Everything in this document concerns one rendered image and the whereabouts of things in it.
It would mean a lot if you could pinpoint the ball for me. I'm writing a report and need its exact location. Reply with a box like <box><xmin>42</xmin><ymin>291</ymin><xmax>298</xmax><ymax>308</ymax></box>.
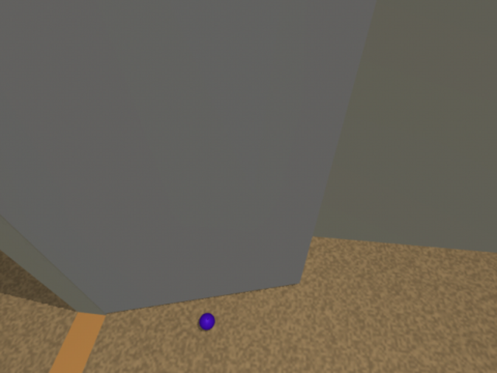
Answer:
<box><xmin>200</xmin><ymin>313</ymin><xmax>215</xmax><ymax>330</ymax></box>

